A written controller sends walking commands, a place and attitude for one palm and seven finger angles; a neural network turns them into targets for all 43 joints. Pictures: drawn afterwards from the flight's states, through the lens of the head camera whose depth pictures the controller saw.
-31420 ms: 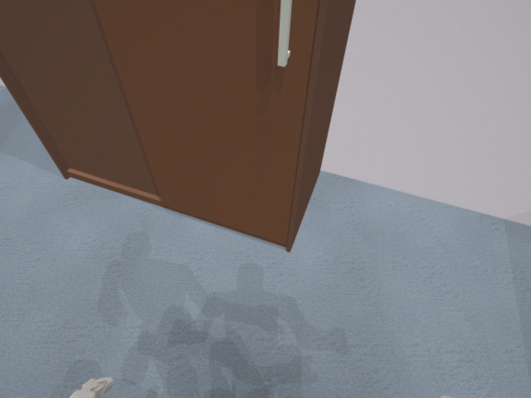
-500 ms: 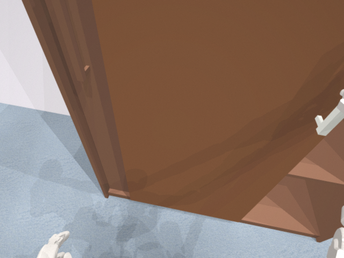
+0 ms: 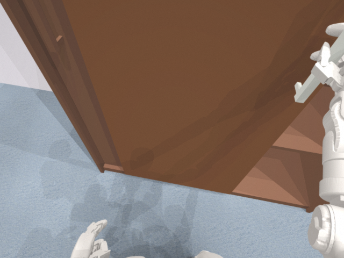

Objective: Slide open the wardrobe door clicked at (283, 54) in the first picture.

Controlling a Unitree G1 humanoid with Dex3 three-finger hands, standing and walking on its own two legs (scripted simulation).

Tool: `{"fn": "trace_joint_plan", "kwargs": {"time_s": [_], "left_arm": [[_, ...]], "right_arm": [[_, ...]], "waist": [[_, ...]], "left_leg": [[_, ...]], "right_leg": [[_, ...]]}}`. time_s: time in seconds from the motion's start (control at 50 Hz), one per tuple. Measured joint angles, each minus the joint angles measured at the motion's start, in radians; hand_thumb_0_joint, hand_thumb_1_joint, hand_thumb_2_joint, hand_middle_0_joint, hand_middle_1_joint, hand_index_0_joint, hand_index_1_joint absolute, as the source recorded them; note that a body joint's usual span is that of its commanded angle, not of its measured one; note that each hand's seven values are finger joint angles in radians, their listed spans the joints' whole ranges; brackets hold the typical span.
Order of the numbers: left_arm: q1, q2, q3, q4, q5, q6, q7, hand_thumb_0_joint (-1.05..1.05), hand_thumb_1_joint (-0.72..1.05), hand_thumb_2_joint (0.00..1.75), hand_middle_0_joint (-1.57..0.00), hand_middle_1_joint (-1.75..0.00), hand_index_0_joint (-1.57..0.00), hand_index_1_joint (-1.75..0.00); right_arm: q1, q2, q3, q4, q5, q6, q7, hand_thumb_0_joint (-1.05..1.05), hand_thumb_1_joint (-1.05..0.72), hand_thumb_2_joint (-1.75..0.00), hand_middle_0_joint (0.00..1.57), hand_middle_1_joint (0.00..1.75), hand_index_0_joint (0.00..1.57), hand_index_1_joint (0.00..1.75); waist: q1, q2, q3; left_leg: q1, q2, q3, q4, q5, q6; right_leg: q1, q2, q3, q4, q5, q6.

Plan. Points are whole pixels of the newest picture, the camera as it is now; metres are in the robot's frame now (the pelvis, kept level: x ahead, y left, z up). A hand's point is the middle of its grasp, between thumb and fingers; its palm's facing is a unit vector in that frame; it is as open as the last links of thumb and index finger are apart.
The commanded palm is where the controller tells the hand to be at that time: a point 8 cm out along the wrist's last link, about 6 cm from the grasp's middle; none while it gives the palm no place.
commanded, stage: stop walking and hold the door there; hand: right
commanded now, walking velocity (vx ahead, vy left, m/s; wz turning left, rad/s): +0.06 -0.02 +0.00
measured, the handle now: (338, 40) +0.48 -0.27 +0.26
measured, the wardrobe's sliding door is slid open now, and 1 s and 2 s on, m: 0.45 0.45 0.45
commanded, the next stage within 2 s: loosen the grip on the handle in 0.50 s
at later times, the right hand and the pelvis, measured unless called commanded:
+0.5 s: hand (319, 66) +0.44 -0.24 +0.23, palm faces +0.30 +0.94 -0.16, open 5.7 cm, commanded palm +0.41 -0.28 +0.19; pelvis -0.01 -0.03 +0.01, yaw +3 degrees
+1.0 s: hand (319, 68) +0.44 -0.24 +0.22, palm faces +0.28 +0.95 -0.17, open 12.7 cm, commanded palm +0.41 -0.28 +0.22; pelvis -0.03 -0.01 +0.00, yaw +2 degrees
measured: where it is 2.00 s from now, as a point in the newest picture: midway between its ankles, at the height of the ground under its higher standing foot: outside the picture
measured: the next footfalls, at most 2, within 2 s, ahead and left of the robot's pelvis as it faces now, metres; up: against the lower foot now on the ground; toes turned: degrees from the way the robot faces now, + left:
none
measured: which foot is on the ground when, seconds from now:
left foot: down 0.00-1.00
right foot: down 0.00-1.00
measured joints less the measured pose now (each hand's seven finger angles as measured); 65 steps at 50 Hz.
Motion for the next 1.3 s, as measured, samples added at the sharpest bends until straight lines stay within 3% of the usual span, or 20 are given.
{"fn": "trace_joint_plan", "kwargs": {"time_s": [0.08,0.2,0.6,0.62,0.66,0.72,0.8,0.86,0.96,1.04,1.3], "left_arm": [[0.020,0.047,0.023,0.020,0.001,0.000,0.018,0.01,0.90,0.90,-0.21,-0.30,-0.20,-0.30],[0.033,0.100,0.064,0.009,0.000,0.008,0.033,0.01,0.90,0.90,-0.20,-0.30,-0.20,-0.30],[0.044,0.040,0.032,0.012,0.000,0.024,0.036,0.01,0.90,0.90,-0.21,-0.30,-0.20,-0.30],[0.045,0.036,0.044,0.011,0.004,0.015,0.027,0.01,0.90,0.90,-0.21,-0.30,-0.20,-0.30],[0.061,0.026,0.056,0.023,0.010,-0.030,0.013,0.01,0.90,0.90,-0.21,-0.30,-0.20,-0.30],[0.081,0.028,0.057,0.026,0.009,-0.058,0.005,0.01,0.90,0.90,-0.21,-0.30,-0.20,-0.30],[0.095,0.061,0.065,0.012,0.015,-0.093,0.004,0.01,0.90,0.90,-0.21,-0.30,-0.20,-0.30],[0.103,0.077,0.062,0.006,0.012,-0.103,0.000,0.01,0.90,0.90,-0.21,-0.30,-0.20,-0.30],[0.132,0.084,0.058,0.027,0.004,-0.111,0.004,0.01,0.90,0.90,-0.21,-0.30,-0.20,-0.30],[0.163,0.082,0.061,0.044,0.001,-0.103,0.011,0.01,0.90,0.90,-0.21,-0.30,-0.20,-0.30],[0.138,0.047,0.043,0.018,-0.001,-0.096,0.026,0.01,0.90,0.90,-0.21,-0.30,-0.20,-0.30]], "right_arm": [[-0.011,0.006,0.013,0.018,-0.004,-0.012,0.020,-0.13,-0.73,-0.81,0.46,1.40,0.31,1.38],[-0.002,0.012,0.039,0.049,0.000,-0.010,0.008,-0.12,-0.73,-0.79,0.45,1.40,0.33,1.38],[0.002,0.021,0.042,0.150,0.013,-0.016,-0.011,-0.09,-0.76,-0.78,0.46,1.40,0.27,1.38],[-0.023,0.020,0.019,0.170,-0.022,-0.018,0.019,-0.10,-0.74,-0.78,0.46,1.40,0.27,1.38],[-0.113,0.013,-0.009,0.271,-0.080,-0.005,0.068,-0.09,-0.68,-0.77,0.49,1.40,0.30,1.38],[-0.163,0.014,-0.066,0.341,-0.060,0.029,0.103,-0.04,-0.57,-0.73,0.52,1.40,0.35,1.39],[-0.167,-0.018,-0.040,0.395,-0.063,0.011,0.053,-0.01,-0.38,-0.64,0.50,1.39,0.35,1.37],[-0.170,-0.048,-0.023,0.405,-0.082,-0.037,0.028,0.00,-0.16,-0.53,0.48,1.38,0.32,1.36],[-0.180,-0.067,0.005,0.407,-0.056,-0.101,0.058,0.00,0.21,-0.36,0.44,1.35,0.33,1.34],[-0.139,-0.062,-0.016,0.365,-0.044,-0.120,0.078,0.00,0.39,-0.27,0.45,1.34,0.33,1.30],[0.028,-0.005,-0.027,0.134,0.006,-0.030,0.074,-0.01,0.54,-0.20,0.48,1.28,0.28,1.18]], "waist": [[0.017,0.036,-0.009],[0.010,0.045,-0.042],[-0.001,0.012,-0.101],[-0.008,0.014,-0.089],[0.000,0.041,-0.110],[0.017,0.064,-0.148],[0.039,0.045,-0.154],[0.054,0.048,-0.144],[0.050,0.064,-0.134],[0.042,0.059,-0.144],[0.023,0.028,-0.154]], "left_leg": [[0.005,0.024,-0.004,0.020,-0.012,-0.020],[0.004,0.034,-0.043,-0.002,0.011,-0.055],[0.006,0.018,-0.065,-0.063,0.056,-0.045],[0.010,0.016,-0.066,-0.064,0.057,-0.044],[-0.021,0.027,-0.049,-0.051,0.056,-0.036],[-0.043,0.035,-0.024,-0.047,0.058,-0.027],[-0.057,0.029,-0.015,-0.040,0.065,-0.023],[-0.089,0.028,-0.013,-0.016,0.062,-0.021],[-0.132,0.014,-0.024,0.003,0.063,-0.015],[-0.138,0.000,-0.035,-0.001,0.062,-0.015],[-0.069,0.006,-0.054,-0.037,0.046,-0.030]], "right_leg": [[0.047,0.011,-0.009,-0.060,0.103,-0.005],[0.068,0.021,-0.050,-0.098,0.096,-0.040],[0.073,0.009,-0.072,-0.144,0.124,-0.033],[0.077,0.006,-0.073,-0.142,0.123,-0.034],[0.048,0.018,-0.058,-0.152,0.141,-0.037],[0.024,0.028,-0.034,-0.167,0.167,-0.029],[0.002,0.020,-0.025,-0.143,0.165,-0.029],[-0.029,0.022,-0.015,-0.123,0.162,-0.033],[-0.073,0.030,0.012,-0.094,0.153,-0.034],[-0.084,0.029,0.026,-0.078,0.141,-0.032],[-0.015,0.037,0.010,-0.104,0.113,-0.037]]}}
